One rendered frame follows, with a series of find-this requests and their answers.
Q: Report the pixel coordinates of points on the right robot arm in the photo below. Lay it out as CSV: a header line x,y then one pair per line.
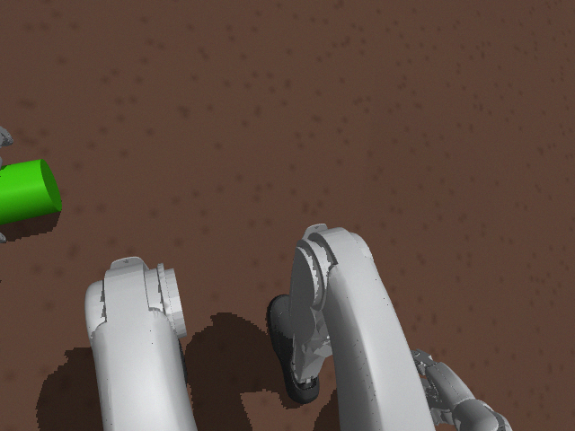
x,y
476,415

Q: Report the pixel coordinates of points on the right robot hand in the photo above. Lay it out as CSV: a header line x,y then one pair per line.
x,y
444,390

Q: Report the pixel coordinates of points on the can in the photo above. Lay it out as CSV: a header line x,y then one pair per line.
x,y
27,190

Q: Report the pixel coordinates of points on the right robot foot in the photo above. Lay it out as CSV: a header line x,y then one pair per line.
x,y
281,335

